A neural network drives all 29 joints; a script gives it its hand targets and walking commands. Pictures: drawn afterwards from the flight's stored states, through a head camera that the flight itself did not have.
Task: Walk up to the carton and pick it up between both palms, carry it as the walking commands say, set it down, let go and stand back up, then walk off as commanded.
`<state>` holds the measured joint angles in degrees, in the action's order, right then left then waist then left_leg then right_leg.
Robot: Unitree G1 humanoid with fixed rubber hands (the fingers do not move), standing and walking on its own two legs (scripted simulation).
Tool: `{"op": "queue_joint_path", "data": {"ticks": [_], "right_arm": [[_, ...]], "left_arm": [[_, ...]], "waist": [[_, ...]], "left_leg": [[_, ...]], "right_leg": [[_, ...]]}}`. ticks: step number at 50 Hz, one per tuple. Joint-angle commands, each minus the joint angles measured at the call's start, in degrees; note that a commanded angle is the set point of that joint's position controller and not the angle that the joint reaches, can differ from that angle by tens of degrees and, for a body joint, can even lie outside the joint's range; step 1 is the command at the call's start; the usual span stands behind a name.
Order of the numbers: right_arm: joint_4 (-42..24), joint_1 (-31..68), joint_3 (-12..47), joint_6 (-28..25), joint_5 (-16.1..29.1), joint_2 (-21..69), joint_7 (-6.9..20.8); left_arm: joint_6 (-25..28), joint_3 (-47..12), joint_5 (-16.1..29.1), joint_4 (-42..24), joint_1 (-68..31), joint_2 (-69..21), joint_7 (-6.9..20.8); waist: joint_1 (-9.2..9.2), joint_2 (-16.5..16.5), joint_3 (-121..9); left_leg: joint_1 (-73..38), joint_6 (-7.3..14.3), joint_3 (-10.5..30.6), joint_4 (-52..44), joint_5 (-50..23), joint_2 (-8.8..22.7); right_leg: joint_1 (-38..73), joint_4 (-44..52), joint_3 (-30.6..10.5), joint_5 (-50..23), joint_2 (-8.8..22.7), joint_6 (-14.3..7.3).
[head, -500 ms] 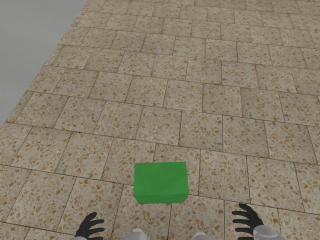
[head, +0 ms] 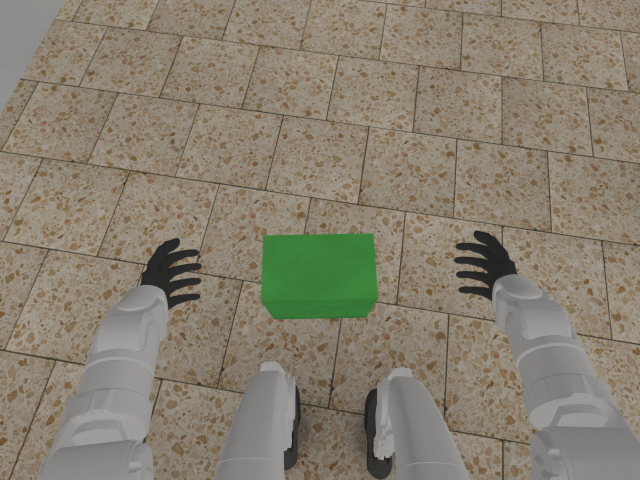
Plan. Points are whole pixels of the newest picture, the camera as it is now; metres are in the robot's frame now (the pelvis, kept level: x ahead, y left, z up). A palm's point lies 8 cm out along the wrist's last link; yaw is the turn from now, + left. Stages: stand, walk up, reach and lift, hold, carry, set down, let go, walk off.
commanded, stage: reach and lift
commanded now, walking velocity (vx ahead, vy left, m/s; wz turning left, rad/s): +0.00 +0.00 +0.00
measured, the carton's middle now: (319, 280) +0.48 +0.04 -0.55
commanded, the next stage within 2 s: none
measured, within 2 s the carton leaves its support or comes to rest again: neither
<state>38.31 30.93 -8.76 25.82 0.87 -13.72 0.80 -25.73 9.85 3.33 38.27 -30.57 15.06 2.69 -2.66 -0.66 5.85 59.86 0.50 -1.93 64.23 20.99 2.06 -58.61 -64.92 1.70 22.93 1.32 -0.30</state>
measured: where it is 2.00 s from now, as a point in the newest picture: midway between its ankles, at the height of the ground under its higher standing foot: (332, 444)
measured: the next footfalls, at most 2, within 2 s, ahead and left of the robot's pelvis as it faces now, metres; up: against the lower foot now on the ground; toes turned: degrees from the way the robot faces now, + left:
none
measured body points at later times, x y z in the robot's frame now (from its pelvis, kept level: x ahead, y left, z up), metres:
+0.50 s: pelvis +0.01 +0.01 -0.03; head +0.29 +0.01 +0.32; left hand +0.50 +0.26 -0.13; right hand +0.52 -0.19 -0.13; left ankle +0.09 +0.12 -0.64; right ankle +0.08 -0.12 -0.64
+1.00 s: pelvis -0.01 +0.01 -0.12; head +0.30 +0.02 +0.21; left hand +0.51 +0.27 -0.23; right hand +0.53 -0.19 -0.23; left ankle +0.10 +0.12 -0.64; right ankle +0.08 -0.12 -0.64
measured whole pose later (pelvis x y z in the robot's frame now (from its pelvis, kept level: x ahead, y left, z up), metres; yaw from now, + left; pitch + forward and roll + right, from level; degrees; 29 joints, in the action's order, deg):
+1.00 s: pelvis -0.01 +0.01 -0.12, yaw -1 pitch +48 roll -1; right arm 52.6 64.5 -16.3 9.4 2.9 -18.3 0.7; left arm -8.0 19.0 3.4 54.4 -63.9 21.4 4.0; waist -2.2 -1.1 -5.8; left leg 110.0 1.6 -1.8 85.3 23.5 2.4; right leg -108.5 -85.8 1.0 25.5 1.5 0.5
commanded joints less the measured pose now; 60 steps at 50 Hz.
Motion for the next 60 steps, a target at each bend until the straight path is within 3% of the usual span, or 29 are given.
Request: {"op": "queue_joint_path", "data": {"ticks": [1,13,19,23,30,36,41,45,48,54,60], "right_arm": [[-2.46,14.58,-2.38,-1.59,0.31,-6.34,-0.88],[3.37,31.73,-4.56,-9.78,2.12,-7.22,-2.59],[3.94,36.61,-5.65,-14.85,1.89,-9.06,-2.60],[4.80,38.86,-5.39,-16.90,2.34,-9.19,-1.63],[2.49,34.97,-7.39,-18.33,1.05,-9.80,-0.43],[0.62,37.54,-7.69,-18.45,0.91,-10.03,0.53],[6.17,41.72,-7.88,-17.72,1.29,-9.79,0.94],[9.37,43.52,-8.45,-17.31,1.57,-10.87,0.54],[9.80,44.33,-8.43,-17.28,1.99,-11.80,-0.21],[5.16,46.93,-6.54,-17.51,4.46,-14.17,-1.96],[4.47,48.87,-3.55,-17.52,7.60,-14.69,-3.10]], "left_arm": [[2.17,2.76,-0.19,-1.59,-14.33,7.46,0.16],[11.61,6.67,0.77,5.70,-31.91,10.60,-0.64],[16.82,7.75,0.74,7.59,-35.69,12.66,-0.35],[18.96,8.40,0.79,7.69,-37.49,12.86,0.32],[20.35,11.42,-0.70,4.66,-33.59,12.19,1.40],[20.54,12.19,-0.49,3.33,-35.19,12.60,2.56],[19.67,11.03,-0.15,8.27,-40.19,12.32,2.81],[18.81,10.29,-0.01,11.56,-42.78,13.01,2.14],[18.46,9.76,0.05,11.86,-43.75,13.86,1.23],[18.47,8.39,1.76,6.04,-45.74,17.15,-0.82],[18.64,6.60,4.43,4.95,-46.93,18.07,-1.70]], "waist": [[-0.06,-0.04,-32.69],[0.10,0.68,-49.40],[0.08,0.72,-59.30],[-0.91,1.05,-64.21],[-0.51,0.75,-71.99],[-0.87,-0.51,-66.43],[-0.29,-1.09,-59.32],[-0.02,-0.33,-60.23],[-0.06,0.30,-62.68],[-1.01,1.09,-72.12],[-1.62,0.63,-72.20]], "left_leg": [[-12.32,-1.43,-0.99,-8.22,1.73,-3.28],[-4.92,-2.07,-1.03,-5.60,-6.23,-3.89],[-5.32,-1.67,-0.58,-2.45,-19.03,-3.93],[-5.17,-1.43,0.08,-0.62,-27.11,-3.55],[-8.22,-1.30,1.28,1.19,-39.54,-3.35],[-0.58,-1.03,1.40,1.40,-31.32,-3.58],[10.90,-1.23,0.85,5.52,-17.42,-3.53],[15.12,-1.58,0.32,11.35,-11.48,-3.73],[16.49,-1.74,0.01,15.75,-9.97,-3.82],[16.26,-1.75,-0.10,23.68,-13.27,-3.74],[21.23,-1.55,-0.36,29.89,-12.82,-3.22]], "right_leg": [[9.53,10.31,-0.85,2.72,-2.34,-0.19],[4.32,6.35,-0.91,-4.74,-4.04,1.06],[-0.31,3.26,-0.53,-14.14,-4.87,1.52],[-4.62,2.14,-0.75,-18.66,-5.07,1.42],[-7.17,1.55,-0.83,-27.47,-5.24,1.35],[-10.65,0.20,-0.86,-21.67,-4.62,1.42],[-18.78,-5.33,-0.19,-11.63,-4.29,1.49],[-24.78,-11.25,0.70,-6.15,-4.73,1.54],[-27.36,-15.41,1.32,-4.41,-5.14,1.58],[-28.04,-23.21,1.98,-6.40,-5.68,1.51],[-29.75,-29.31,1.48,-6.34,-5.20,1.30]]}}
